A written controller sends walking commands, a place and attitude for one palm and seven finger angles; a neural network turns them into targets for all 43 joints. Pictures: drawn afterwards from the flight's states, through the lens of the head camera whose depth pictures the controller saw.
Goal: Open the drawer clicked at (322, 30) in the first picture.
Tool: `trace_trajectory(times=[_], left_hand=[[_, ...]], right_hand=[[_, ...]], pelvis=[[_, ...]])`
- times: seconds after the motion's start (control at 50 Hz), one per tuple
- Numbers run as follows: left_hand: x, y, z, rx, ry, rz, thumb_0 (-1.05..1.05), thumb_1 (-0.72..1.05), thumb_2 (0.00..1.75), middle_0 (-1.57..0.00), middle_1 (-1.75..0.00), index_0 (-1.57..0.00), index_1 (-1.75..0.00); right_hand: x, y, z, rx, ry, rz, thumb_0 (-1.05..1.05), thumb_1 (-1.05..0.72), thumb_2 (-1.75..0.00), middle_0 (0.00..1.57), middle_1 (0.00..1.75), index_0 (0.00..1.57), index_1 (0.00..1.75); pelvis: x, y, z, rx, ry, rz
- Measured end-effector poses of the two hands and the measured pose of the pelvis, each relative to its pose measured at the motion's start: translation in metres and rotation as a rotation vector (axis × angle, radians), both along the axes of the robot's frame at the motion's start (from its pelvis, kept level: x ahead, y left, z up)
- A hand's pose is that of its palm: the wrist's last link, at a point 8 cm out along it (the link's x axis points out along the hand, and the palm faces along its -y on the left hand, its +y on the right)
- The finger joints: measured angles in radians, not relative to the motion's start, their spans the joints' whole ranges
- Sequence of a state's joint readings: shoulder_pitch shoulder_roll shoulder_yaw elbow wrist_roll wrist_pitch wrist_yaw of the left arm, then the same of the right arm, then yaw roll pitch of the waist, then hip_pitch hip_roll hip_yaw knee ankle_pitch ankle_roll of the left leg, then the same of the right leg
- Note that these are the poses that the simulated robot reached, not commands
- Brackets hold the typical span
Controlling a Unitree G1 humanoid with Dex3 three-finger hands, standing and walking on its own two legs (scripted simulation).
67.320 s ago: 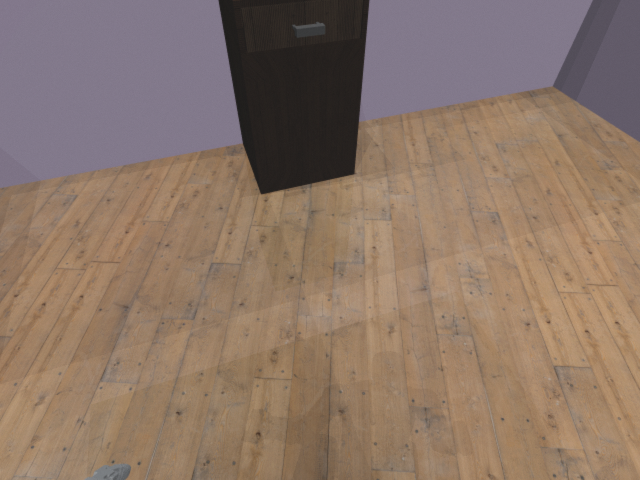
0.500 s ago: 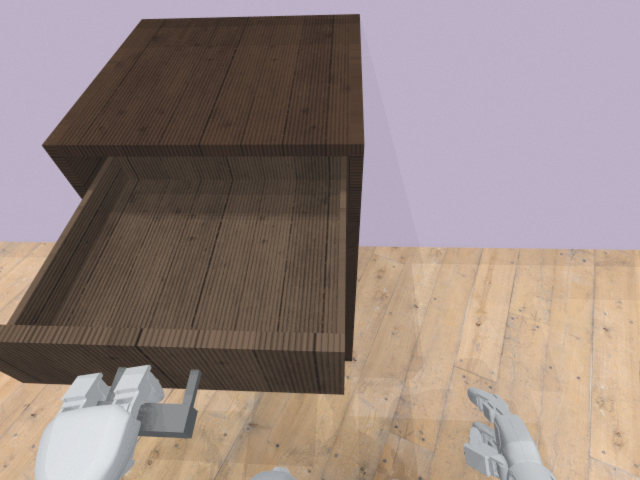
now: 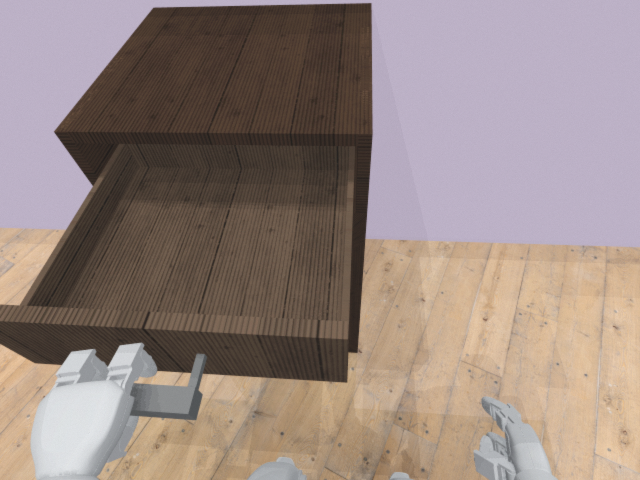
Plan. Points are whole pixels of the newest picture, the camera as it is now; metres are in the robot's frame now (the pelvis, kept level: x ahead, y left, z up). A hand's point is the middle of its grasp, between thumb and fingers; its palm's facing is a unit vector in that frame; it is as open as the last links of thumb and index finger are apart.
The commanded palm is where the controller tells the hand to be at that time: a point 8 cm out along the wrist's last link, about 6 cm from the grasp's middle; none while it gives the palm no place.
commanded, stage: open the thumb to release the handle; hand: left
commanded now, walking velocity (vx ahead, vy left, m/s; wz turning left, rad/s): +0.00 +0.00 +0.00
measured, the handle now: (157, 380) +0.22 +0.22 +0.02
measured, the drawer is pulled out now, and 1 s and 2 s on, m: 0.30 0.29 0.29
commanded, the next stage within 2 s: lift the hand off the handle in 0.20 s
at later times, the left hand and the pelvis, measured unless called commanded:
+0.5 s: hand (132, 424) +0.17 +0.24 +0.01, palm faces +0.02 -0.08 -1.00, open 13.7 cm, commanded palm +0.16 +0.24 +0.06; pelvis -0.01 +0.00 +0.00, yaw +0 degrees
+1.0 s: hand (110, 404) +0.18 +0.25 +0.05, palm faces +0.01 -0.08 -1.00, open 13.3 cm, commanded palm +0.17 +0.25 +0.12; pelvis +0.00 +0.00 +0.02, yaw +0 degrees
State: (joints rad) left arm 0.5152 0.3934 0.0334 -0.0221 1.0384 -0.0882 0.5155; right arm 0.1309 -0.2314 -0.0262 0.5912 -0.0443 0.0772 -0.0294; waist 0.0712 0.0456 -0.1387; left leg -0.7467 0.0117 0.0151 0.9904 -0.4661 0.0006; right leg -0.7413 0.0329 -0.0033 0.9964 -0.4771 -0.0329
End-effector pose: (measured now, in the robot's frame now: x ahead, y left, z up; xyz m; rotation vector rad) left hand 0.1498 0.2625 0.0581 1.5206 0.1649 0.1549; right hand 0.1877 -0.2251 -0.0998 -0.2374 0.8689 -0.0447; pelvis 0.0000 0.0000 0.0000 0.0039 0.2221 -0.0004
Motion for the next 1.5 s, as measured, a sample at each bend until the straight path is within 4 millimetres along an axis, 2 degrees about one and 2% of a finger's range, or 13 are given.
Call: trace_trajectory(times=[0.2, 0.3, 0.36, 0.44, 0.6, 0.76, 1.06, 1.32, 1.5], left_hand=[[-0.003, -0.001, 0.002, -0.008, 0.018, 0.002, 0.0, -0.23, 0.41, -0.34, -1.23, -0.35, -1.24], [-0.007, -0.001, 0.002, -0.009, 0.013, 0.0, 0.0, -0.39, 0.34, -0.33, -1.22, -0.33, -1.21], [-0.006, -0.009, 0.003, -0.043, 0.002, 0.003, 0.0, -0.44, 0.32, -0.33, -1.21, -0.32, -1.21], [-0.001, -0.021, 0.002, -0.049, -0.015, -0.023, 0.0, -0.47, 0.31, -0.33, -1.21, -0.32, -1.2], [0.005, -0.02, 0.003, -0.018, -0.029, -0.024, 0.0, -0.49, 0.3, -0.34, -1.21, -0.37, -1.27], [0.009, -0.019, 0.009, -0.028, 0.023, -0.027, 0.0, -0.49, 0.3, -0.33, -1.21, -0.39, -1.24], [0.01, -0.011, 0.05, -0.042, -0.02, -0.026, 0.0, -0.49, 0.3, -0.32, -1.2, -0.43, -1.22], [0.011, -0.011, 0.09, -0.045, -0.051, -0.051, 0.0, -0.49, 0.3, -0.32, -1.21, -0.42, -1.23], [0.024, -0.012, 0.122, -0.06, -0.091, -0.046, -0.01, -0.49, 0.3, -0.32, -1.21, -0.35, -1.21]], right_hand=[[-0.003, 0.0, 0.009, 0.009, -0.037, 0.003, 0.01, -0.9, -0.9, 0.2, 0.3, 0.2, 0.3], [-0.003, -0.002, 0.01, 0.003, -0.043, 0.009, 0.01, -0.9, -0.9, 0.2, 0.3, 0.2, 0.3], [-0.003, -0.001, 0.011, 0.005, -0.051, 0.017, 0.01, -0.9, -0.9, 0.2, 0.3, 0.2, 0.3], [-0.003, 0.001, 0.012, 0.008, -0.053, 0.025, 0.01, -0.9, -0.9, 0.2, 0.3, 0.2, 0.3], [-0.002, 0.009, 0.011, 0.025, -0.043, 0.03, 0.01, -0.9, -0.9, 0.2, 0.3, 0.2, 0.3], [0.0, 0.01, 0.021, 0.036, -0.065, 0.014, 0.01, -0.9, -0.9, 0.2, 0.3, 0.2, 0.3], [0.008, 0.002, 0.039, 0.026, -0.107, 0.008, 0.01, -0.9, -0.9, 0.2, 0.3, 0.2, 0.3], [0.024, 0.023, 0.053, 0.075, -0.137, 0.045, 0.01, -0.9, -0.9, 0.2, 0.3, 0.2, 0.3], [0.036, 0.036, 0.064, 0.113, -0.149, 0.069, 0.01, -0.9, -0.9, 0.2, 0.3, 0.2, 0.3]], pelvis=[[-0.004, -0.003, 0.004, 0.0, -0.017, -0.001], [-0.006, -0.003, 0.003, -0.001, -0.02, 0.002], [-0.007, -0.002, 0.004, -0.003, -0.025, 0.008], [-0.007, -0.001, 0.004, -0.001, -0.027, 0.007], [-0.008, -0.002, 0.007, -0.002, -0.037, 0.011], [-0.007, -0.004, 0.014, -0.001, -0.062, 0.007], [0.002, 0.0, 0.028, -0.003, -0.103, 0.001], [0.012, 0.005, 0.039, -0.007, -0.143, -0.004], [0.019, 0.01, 0.047, -0.009, -0.169, -0.004]])
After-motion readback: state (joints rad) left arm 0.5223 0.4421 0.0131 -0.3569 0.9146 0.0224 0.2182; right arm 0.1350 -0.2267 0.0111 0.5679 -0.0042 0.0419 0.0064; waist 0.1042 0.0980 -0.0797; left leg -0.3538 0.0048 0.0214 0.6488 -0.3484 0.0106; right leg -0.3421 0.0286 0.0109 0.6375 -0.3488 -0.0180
